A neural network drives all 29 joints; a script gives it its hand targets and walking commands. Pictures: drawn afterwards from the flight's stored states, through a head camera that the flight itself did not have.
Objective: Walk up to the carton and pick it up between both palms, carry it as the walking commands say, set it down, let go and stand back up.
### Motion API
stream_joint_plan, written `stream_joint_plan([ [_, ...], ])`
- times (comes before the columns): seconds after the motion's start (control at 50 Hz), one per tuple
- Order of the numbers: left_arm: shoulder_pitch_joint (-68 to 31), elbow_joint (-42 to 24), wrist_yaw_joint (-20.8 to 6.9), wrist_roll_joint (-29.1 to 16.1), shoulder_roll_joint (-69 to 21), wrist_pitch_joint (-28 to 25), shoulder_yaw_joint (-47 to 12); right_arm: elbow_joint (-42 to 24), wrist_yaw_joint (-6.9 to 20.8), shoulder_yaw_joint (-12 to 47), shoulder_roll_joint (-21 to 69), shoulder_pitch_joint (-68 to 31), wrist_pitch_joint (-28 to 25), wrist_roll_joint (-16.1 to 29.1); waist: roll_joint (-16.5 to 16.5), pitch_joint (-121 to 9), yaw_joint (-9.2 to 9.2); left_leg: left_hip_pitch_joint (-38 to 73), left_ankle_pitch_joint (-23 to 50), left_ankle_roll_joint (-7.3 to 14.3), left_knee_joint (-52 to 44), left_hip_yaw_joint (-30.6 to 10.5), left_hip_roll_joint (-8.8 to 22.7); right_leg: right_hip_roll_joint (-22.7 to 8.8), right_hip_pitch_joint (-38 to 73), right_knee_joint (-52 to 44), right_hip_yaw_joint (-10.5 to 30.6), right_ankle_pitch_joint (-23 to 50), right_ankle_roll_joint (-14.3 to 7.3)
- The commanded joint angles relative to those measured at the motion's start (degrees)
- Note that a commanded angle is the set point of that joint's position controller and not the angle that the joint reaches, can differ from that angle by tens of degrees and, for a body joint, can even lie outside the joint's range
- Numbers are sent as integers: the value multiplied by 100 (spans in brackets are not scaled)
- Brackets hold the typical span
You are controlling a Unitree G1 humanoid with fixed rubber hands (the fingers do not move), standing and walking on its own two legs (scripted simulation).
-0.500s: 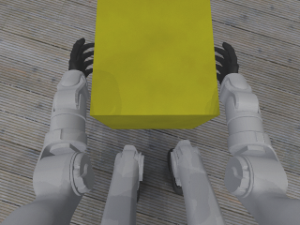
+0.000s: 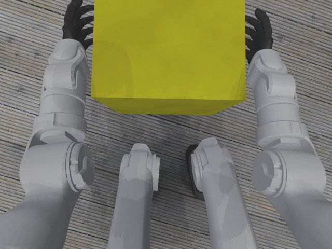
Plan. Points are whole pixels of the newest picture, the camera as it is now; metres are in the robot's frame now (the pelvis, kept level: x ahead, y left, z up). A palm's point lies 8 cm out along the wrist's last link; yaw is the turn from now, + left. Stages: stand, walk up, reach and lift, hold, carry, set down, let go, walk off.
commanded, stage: set down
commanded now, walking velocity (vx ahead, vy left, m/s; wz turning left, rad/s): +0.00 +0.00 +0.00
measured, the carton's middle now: (167, 48) +0.54 +0.00 -0.21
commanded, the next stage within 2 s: none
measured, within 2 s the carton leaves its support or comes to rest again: rests again in 1.64 s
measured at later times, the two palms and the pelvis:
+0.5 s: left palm (88, 46) +0.55 +0.19 -0.20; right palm (239, 54) +0.52 -0.18 -0.20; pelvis +0.00 +0.00 -0.06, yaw +0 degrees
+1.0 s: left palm (92, 46) +0.55 +0.19 -0.22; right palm (237, 56) +0.52 -0.18 -0.22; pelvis +0.00 +0.00 -0.08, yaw +0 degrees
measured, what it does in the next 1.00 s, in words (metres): lowers itself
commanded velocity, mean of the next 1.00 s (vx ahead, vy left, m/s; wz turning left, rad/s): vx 0.00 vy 0.00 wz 0.00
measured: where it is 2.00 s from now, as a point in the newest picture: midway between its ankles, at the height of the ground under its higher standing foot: (171, 186)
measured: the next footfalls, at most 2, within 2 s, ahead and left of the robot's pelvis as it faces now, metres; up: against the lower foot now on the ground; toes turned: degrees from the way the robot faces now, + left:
none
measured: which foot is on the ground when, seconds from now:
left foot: down 0.00-1.00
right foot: down 0.00-1.00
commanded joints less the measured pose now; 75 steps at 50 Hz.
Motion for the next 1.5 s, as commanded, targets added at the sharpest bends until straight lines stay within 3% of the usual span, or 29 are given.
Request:
stream_joint_plan([
  [0.0,-3391,-587,-1297,-751,-5402,-137,-2319,-919,1153,2690,4770,-4453,-345,830,222,-6844,-69,3148,1956,-46,-940,110,13,186,4004,-315,-397,1668,-97],
  [0.54,-4329,-546,-1120,-1212,-4814,-347,-2631,-770,987,2639,4061,-5393,-653,1229,405,-6364,-194,3112,2271,-23,270,44,129,49,3438,1016,-479,1891,-162],
  [0.64,-4397,-640,-1082,-1374,-4734,-365,-2740,-986,926,2822,4083,-5596,-682,1351,241,-6556,-237,3241,2462,15,409,20,111,56,3693,1145,-494,2115,-156],
  [0.76,-4171,-201,-1141,-1246,-4747,-390,-2532,-630,958,2671,4201,-5413,-677,1275,206,-5802,-114,2750,2154,44,450,61,111,62,3488,1165,-457,1930,-168],
  [1.16,-4146,649,-1462,-926,-4585,-300,-2082,132,1171,2199,4080,-5281,-548,866,237,-3883,-7,1760,988,135,469,37,235,-18,2591,1188,-362,844,-208],
  [1.48,-3850,993,-1540,-639,-4350,-169,-1786,620,1417,1769,3810,-4809,-442,616,285,-2962,4,1737,730,179,412,-102,294,-98,1729,1197,-370,270,-241],
])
